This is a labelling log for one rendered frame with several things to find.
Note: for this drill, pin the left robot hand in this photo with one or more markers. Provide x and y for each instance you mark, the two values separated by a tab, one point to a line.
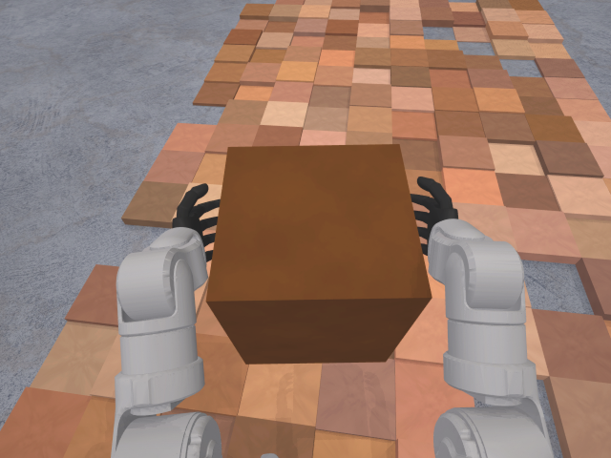
189	215

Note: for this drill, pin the right robot forearm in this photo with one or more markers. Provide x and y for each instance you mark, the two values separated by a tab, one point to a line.
485	307

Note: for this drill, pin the right robot hand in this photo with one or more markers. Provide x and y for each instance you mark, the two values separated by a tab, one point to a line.
440	206

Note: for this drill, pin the right robot upper arm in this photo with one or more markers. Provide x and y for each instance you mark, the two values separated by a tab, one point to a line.
488	432

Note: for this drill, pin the left robot forearm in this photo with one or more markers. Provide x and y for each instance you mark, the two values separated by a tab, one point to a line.
156	315

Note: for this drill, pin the carton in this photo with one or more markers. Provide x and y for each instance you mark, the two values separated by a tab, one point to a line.
317	257

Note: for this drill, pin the left robot upper arm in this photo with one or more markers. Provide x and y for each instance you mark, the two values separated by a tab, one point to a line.
184	435

